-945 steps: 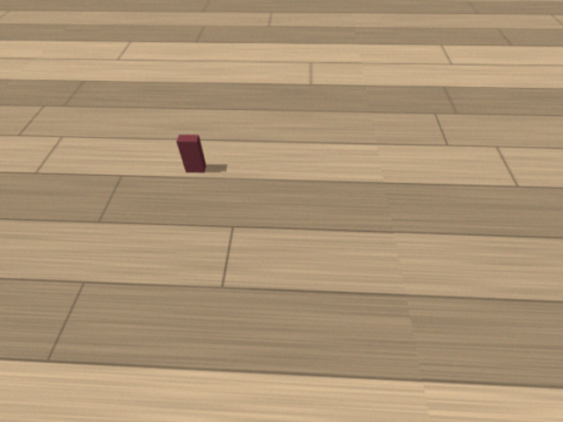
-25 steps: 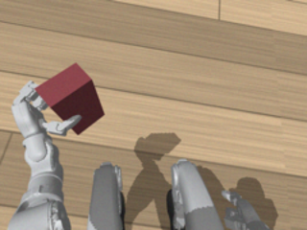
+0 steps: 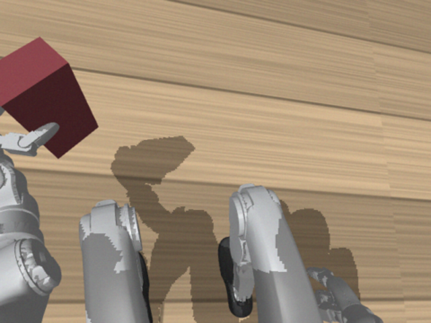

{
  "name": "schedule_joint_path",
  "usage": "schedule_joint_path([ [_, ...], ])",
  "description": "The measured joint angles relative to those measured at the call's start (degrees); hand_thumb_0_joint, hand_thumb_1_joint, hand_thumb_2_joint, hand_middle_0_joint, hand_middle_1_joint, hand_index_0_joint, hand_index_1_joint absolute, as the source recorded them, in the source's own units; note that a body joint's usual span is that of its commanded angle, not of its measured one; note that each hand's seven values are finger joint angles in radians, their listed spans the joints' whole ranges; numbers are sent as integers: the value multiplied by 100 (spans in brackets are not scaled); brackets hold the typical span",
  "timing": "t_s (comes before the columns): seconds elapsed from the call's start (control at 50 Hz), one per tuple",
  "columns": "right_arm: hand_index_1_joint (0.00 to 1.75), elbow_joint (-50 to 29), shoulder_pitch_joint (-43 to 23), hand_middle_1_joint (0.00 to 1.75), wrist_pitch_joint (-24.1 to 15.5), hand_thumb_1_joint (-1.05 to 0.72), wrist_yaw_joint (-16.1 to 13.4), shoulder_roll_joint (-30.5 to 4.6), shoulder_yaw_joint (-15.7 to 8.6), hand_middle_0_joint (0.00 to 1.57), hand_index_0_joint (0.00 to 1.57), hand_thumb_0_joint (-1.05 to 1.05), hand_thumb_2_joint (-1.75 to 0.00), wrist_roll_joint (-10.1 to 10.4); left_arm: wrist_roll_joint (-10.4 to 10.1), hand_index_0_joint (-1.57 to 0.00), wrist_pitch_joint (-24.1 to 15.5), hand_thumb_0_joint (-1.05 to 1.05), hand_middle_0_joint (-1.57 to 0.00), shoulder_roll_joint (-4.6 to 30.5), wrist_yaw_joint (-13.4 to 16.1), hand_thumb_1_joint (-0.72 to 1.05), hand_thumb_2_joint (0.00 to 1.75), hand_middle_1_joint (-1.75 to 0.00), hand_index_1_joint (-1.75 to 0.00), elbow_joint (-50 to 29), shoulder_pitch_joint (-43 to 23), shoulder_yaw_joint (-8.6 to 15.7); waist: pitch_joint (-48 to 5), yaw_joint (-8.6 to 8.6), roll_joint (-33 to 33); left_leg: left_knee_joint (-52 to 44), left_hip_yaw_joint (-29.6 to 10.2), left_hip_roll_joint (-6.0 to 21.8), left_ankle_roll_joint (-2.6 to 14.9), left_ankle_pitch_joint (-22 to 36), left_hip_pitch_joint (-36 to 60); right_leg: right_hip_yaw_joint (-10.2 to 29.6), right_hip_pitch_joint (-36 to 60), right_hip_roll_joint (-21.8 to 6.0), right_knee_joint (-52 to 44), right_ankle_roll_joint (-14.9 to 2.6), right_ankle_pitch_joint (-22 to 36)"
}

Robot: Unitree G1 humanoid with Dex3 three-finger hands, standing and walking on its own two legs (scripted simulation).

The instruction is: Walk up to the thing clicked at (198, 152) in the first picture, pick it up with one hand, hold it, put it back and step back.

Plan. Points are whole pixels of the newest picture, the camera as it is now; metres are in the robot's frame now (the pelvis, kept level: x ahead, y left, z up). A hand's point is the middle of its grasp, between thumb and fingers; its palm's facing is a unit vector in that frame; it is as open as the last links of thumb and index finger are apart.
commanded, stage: crouch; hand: left
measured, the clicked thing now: (50, 108) +0.48 +0.24 -0.06
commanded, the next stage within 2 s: lower in 0.62 s
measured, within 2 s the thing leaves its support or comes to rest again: neither
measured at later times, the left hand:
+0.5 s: hand (27, 120) +0.49 +0.30 -0.12, palm faces +0.40 -0.92 -0.03, open 9.6 cm
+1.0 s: hand (39, 130) +0.49 +0.30 -0.17, palm faces +0.41 -0.91 -0.02, open 9.6 cm
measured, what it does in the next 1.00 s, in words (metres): lowers itself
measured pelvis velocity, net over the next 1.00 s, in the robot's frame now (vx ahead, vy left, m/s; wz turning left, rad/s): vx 0.00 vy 0.01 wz -0.10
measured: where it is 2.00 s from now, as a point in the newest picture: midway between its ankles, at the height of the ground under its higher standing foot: (189, 298)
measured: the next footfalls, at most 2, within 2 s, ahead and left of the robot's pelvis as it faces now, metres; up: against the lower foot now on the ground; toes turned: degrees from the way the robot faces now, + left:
none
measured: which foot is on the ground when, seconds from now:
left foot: down 0.00-1.00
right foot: down 0.00-1.00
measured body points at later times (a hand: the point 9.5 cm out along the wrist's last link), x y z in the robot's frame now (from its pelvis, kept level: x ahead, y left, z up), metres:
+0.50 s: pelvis +0.00 +0.00 -0.05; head +0.24 +0.09 +0.32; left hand +0.46 +0.35 -0.12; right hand +0.09 -0.27 -0.15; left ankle +0.09 +0.14 -0.33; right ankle +0.10 -0.12 -0.33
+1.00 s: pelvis +0.00 +0.01 -0.07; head +0.25 +0.10 +0.29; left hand +0.46 +0.35 -0.17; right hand +0.09 -0.27 -0.15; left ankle +0.09 +0.14 -0.33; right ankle +0.10 -0.12 -0.33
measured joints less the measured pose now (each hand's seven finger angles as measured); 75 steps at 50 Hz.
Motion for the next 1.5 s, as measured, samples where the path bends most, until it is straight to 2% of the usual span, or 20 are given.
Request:
schedule_joint_path([
  [0.18, 30, -44, -80, 30, 67, -92, 8, -64, 253, 20, 20, 0, -90, -113, 4, -96, 60, 1, -97, 292, -100, -61, 97, -133, -132, 26, -45, 204, 254, -92, -74, 501, -178, -14, -7, -44, -304, -108, -231, 47, 398, 32, -10],
  [0.32, 30, -84, -155, 30, 137, -92, 49, -120, 397, 20, 20, 0, -90, -206, 5, -96, 77, 1, -98, 494, -134, -61, 96, -131, -130, -8, -46, 272, 458, -133, -141, 786, -309, -35, -9, -63, -482, -193, -349, 74, 603, 61, -9],
  [0.78, 30, -180, -322, 30, 322, -92, 143, -284, 712, 20, 20, 0, -90, -394, -109, -96, 16, 0, -98, 820, -219, -61, 96, -132, -131, -185, 158, 473, 907, -229, -292, 1317, -604, -57, -41, -193, -693, -383, -471, 161, 954, 112, -52],
  [0.9, 30, -257, -436, 30, 323, -92, 161, -331, 896, 20, 20, 0, -90, -448, -180, -96, -115, 0, -98, 971, -172, -61, 96, -132, -130, 140, 146, 523, 1045, -284, -365, 1412, -683, -51, -42, -196, -682, -435, -449, 195, 996, 130, -15],
  [1.2, 30, -433, -730, 30, 315, -92, 188, -429, 1373, 20, 20, 0, -90, -735, -115, -97, -539, 0, -99, 1471, -81, -61, 95, -130, -129, 556, 137, 625, 1474, -434, -732, 1690, -923, -63, -38, -233, -624, -596, -307, 278, 1093, 195, 36],
  [1.5, 30, -632, -930, 30, 333, -92, 191, -534, 1752, 20, 20, 0, -90, -897, -160, -98, -794, 0, -100, 1839, -37, -61, 95, -129, -127, 946, 152, 676, 1719, -527, -900, 1841, -1106, -64, -16, -251, -543, -722, -163, 347, 1095, 251, 95],
])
